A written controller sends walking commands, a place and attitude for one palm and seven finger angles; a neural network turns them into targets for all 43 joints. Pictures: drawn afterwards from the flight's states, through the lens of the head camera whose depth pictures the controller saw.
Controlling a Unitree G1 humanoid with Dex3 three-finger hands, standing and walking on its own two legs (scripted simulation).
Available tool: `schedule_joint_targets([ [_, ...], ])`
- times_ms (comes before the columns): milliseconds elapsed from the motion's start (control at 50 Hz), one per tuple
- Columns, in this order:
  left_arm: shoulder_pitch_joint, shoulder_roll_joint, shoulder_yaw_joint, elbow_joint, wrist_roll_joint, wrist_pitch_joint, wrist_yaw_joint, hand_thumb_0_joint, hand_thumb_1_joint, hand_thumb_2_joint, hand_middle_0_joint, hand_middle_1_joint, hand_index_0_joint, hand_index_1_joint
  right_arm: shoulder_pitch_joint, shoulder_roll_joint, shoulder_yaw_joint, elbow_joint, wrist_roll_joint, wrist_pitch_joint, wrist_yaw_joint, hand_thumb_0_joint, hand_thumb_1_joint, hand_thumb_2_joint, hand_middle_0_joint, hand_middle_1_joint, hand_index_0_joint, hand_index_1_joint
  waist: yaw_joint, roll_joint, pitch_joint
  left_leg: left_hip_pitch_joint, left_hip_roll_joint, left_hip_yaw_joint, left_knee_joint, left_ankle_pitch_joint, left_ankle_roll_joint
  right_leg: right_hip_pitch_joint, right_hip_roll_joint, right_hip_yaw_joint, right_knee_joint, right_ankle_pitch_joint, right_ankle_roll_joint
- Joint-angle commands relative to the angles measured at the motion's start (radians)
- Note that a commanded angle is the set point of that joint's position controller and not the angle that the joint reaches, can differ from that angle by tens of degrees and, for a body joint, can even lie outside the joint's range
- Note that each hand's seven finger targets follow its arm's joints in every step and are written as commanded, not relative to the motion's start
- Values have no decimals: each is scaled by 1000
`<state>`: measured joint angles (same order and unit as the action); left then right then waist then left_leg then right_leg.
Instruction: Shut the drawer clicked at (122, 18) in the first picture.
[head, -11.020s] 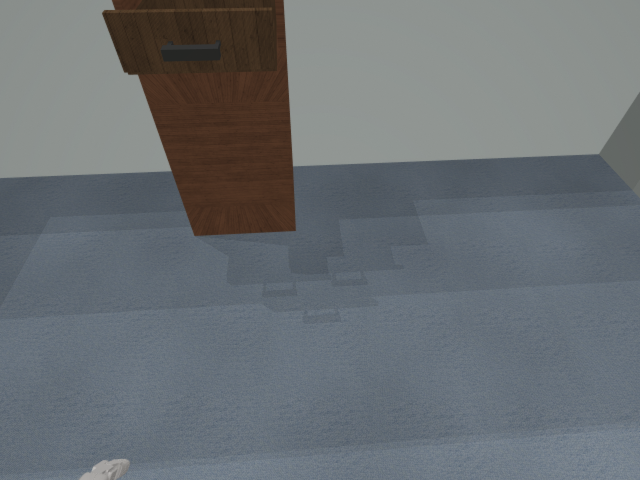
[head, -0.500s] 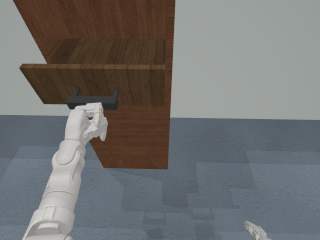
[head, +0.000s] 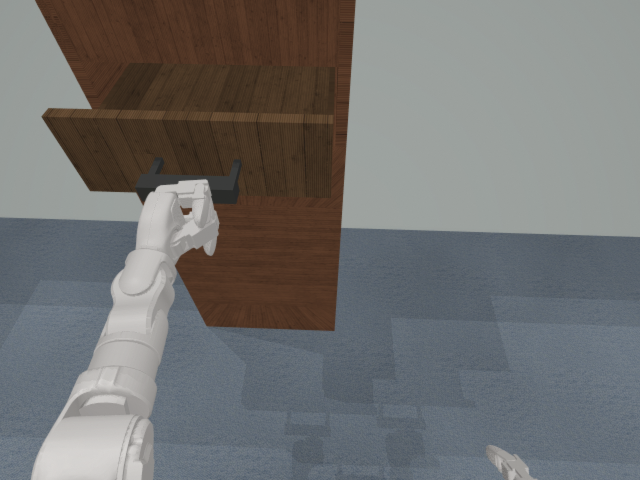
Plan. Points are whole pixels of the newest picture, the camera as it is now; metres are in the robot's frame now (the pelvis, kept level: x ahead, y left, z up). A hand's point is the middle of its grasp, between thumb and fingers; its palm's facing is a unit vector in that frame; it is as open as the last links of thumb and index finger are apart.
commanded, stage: push the drawer shut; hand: left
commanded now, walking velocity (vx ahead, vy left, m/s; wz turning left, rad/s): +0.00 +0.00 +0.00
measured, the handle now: (193, 177) +0.49 +0.19 +0.10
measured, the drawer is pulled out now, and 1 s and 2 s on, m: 0.14 0.01 0.00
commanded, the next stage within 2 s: pull the fist back off the drawer in 1.46 s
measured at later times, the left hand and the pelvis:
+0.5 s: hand (223, 191) +0.46 +0.14 +0.10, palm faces -0.04 -1.00 -0.02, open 3.4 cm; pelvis -0.02 +0.00 -0.01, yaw -1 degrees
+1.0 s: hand (238, 156) +0.53 +0.14 +0.10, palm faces -0.03 -1.00 -0.03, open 3.5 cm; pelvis +0.00 +0.01 -0.02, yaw -1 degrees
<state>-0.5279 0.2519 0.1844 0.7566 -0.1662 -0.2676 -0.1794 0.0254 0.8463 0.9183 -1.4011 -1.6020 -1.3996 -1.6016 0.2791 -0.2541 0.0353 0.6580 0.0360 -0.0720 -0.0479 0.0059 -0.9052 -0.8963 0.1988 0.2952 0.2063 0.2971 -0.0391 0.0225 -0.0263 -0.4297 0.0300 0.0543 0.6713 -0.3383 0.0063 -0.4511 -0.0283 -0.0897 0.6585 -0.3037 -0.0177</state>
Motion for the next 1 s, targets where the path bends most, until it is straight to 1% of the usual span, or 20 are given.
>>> schedule_joint_targets([
  [0, -571, 204, 63, -159, -18, -85, 11, 0, 900, 900, -1400, -1600, -1400, -1600, 21, -132, -51, -92, 2, -37, -9, 0, -900, -900, 200, 300, 200, 300, -40, -33, -322, 87, -38, -46, -76, 163, 19, 131, 35, 72, -80, 228, 2],
  [60, -631, 229, 72, -128, -14, -108, 6, 0, 900, 900, -1400, -1600, -1400, -1600, 36, -135, -51, -83, 1, -34, -11, 0, -900, -900, 200, 300, 200, 300, -48, -11, -340, 92, -36, -51, -71, 167, 18, 115, 39, 69, -72, 222, 0],
  [80, -641, 205, 56, -99, -16, -112, 3, 0, 900, 900, -1400, -1600, -1400, -1600, 36, -132, -48, -84, 1, -35, -8, 0, -900, -900, 200, 300, 200, 300, -50, -4, -331, 81, -38, -51, -73, 147, 17, 105, 38, 69, -73, 203, 0],
  [120, -665, 221, 69, -47, -14, -124, 1, 0, 900, 900, -1400, -1600, -1400, -1600, 50, -138, -51, -76, 0, -36, -8, 0, -900, -900, 200, 300, 200, 300, -54, -25, -324, 61, -37, -52, -71, 123, 17, 96, 40, 70, -72, 179, 0],
  [140, -697, 222, 67, -43, -12, -133, 0, 0, 900, 900, -1400, -1600, -1400, -1600, 54, -139, -50, -73, 0, -37, -8, 0, -900, -900, 200, 300, 200, 300, -59, 5, -327, 67, -37, -52, -68, 122, 16, 78, 40, 69, -69, 175, -1],
  [220, -768, 226, 67, 33, -6, -152, 2, 0, 900, 900, -1400, -1600, -1400, -1600, 83, -146, -53, -59, -5, -39, -5, 0, -900, -900, 200, 300, 200, 300, -82, -24, -332, 48, -34, -58, -60, 90, 18, 43, 44, 72, -66, 140, 5],
  [260, -801, 287, 105, 90, 5, -157, 5, 0, 900, 900, -1400, -1600, -1400, -1600, 103, -157, -53, -47, -7, -37, -7, 0, -900, -900, 200, 300, 200, 300, -90, -42, -316, 9, -33, -59, -55, 53, 21, 32, 45, 78, -65, 99, 7],
  [340, -876, 302, 103, 123, 20, -166, 3, 0, 900, 900, -1400, -1600, -1400, -1600, 129, -160, -52, -41, -11, -38, -5, 0, -900, -900, 200, 300, 200, 300, -104, 17, -351, 3, -33, -64, -45, 37, 18, -1, 45, 80, -52, 80, 6],
  [380, -892, 318, 117, 147, 21, -169, 1, 0, 900, 900, -1400, -1600, -1400, -1600, 149, -166, -55, -39, -16, -38, -2, 0, -900, -900, 200, 300, 200, 300, -110, -5, -374, -4, -31, -70, -37, 49, 20, -7, 48, 77, -42, 90, 8],
  [420, -924, 309, 106, 158, 29, -172, 0, 0, 900, 900, -1400, -1600, -1400, -1600, 165, -166, -55, -35, -20, -38, 1, 0, -900, -900, 200, 300, 200, 300, -120, 33, -392, 12, -30, -72, -30, 72, 18, -27, 50, 74, -33, 109, 6],
  [460, -932, 348, 135, 197, 34, -170, 4, 0, 900, 900, -1400, -1600, -1400, -1600, 184, -174, -56, -31, -24, -35, 1, 0, -900, -900, 200, 300, 200, 300, -126, -12, -384, -22, -28, -73, -21, 58, 23, -31, 53, 76, -32, 96, 9],
  [500, -971, 338, 120, 190, 43, -174, 3, 0, 900, 900, -1400, -1600, -1400, -1600, 195, -175, -58, -30, -27, -32, 6, 0, -900, -900, 200, 300, 200, 300, -135, 35, -406, -7, -27, -74, -17, 66, 20, -52, 51, 77, -27, 100, 9],
  [640, -1023, 379, 148, 244, 67, -163, 19, 0, 900, 900, -1400, -1600, -1400, -1600, 245, -187, -64, -20, -41, -16, 13, 0, -900, -900, 200, 300, 200, 300, -156, 27, -428, -17, -21, -79, 8, 96, 23, -85, 56, 72, -17, 113, 11],
  [680, -1057, 389, 146, 243, 74, -162, 23, 0, 900, 900, -1400, -1600, -1400, -1600, 260, -190, -63, -14, -44, -10, 15, 0, -900, -900, 200, 300, 200, 300, -167, 65, -439, -4, -20, -81, 16, 117, 22, -107, 57, 70, -13, 125, 11],
  [760, -1059, 403, 164, 269, 85, -159, 30, 0, 900, 900, -1400, -1600, -1400, -1600, 286, -196, -65, -16, -54, 2, 21, 0, -900, -900, 200, 300, 200, 300, -170, 44, -464, 7, -18, -85, 34, 163, 24, -111, 62, 65, -3, 157, 8],
  [840, -1088, 393, 153, 287, 95, -149, 35, 0, 900, 900, -1400, -1600, -1400, -1600, 304, -193, -66, -11, -58, 15, 27, 0, -900, -900, 200, 300, 200, 300, -182, 68, -470, 11, -16, -83, 45, 195, 21, -124, 62, 64, 1, 184, 11],
  [880, -1097, 416, 171, 298, 97, -145, 38, 0, 900, 900, -1400, -1600, -1400, -1600, 314, -196, -64, -10, -61, 22, 27, 0, -900, -900, 200, 300, 200, 300, -186, 59, -479, 1, -17, -80, 52, 209, 25, -114, 63, 68, 0, 203, 12],
  [900, -1101, 458, 199, 295, 102, -144, 39, 0, 900, 900, -1400, -1600, -1400, -1600, 321, -199, -65, -9, -62, 26, 26, 0, -900, -900, 200, 300, 200, 300, -183, 44, -489, -14, -16, -78, 56, 226, 27, -91, 62, 70, 6, 227, 13],
  [940, -1122, 426, 170, 294, 105, -139, 33, 0, 900, 900, -1400, -1600, -1400, -1600, 325, -194, -65, -11, -62, 33, 28, 0, -900, -900, 200, 300, 200, 300, -195, 55, -488, -10, -17, -77, 59, 237, 26, -96, 63, 69, 6, 241, 15],
  [980, -1117, 457, 199, 280, 104, -143, 34, 0, 900, 900, -1400, -1600, -1400, -1600, 337, -197, -67, -12, -65, 40, 30, 0, -900, -900, 200, 300, 200, 300, -185, 75, -526, 20, -15, -80, 68, 294, 25, -87, 65, 67, 16, 285, 12],
])
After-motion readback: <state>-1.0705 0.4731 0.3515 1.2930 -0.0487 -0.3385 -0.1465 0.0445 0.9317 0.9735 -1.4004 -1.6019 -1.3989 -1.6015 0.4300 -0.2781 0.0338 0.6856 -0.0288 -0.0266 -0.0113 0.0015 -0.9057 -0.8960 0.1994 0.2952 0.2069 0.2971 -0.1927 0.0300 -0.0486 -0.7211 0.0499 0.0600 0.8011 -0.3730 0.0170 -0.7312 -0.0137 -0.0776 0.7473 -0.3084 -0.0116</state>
